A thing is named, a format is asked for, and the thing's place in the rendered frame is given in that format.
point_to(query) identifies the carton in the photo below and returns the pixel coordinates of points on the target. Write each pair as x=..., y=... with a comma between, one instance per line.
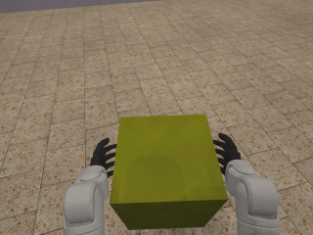
x=166, y=173

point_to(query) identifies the robot right forearm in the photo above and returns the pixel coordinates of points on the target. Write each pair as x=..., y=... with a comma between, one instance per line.
x=257, y=200

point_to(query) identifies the left robot hand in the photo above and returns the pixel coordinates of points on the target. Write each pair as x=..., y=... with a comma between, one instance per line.
x=100, y=157

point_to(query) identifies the right robot hand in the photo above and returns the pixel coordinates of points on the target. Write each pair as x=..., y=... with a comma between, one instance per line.
x=230, y=152

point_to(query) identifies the robot left forearm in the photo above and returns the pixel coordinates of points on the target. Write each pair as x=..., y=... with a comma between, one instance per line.
x=83, y=204

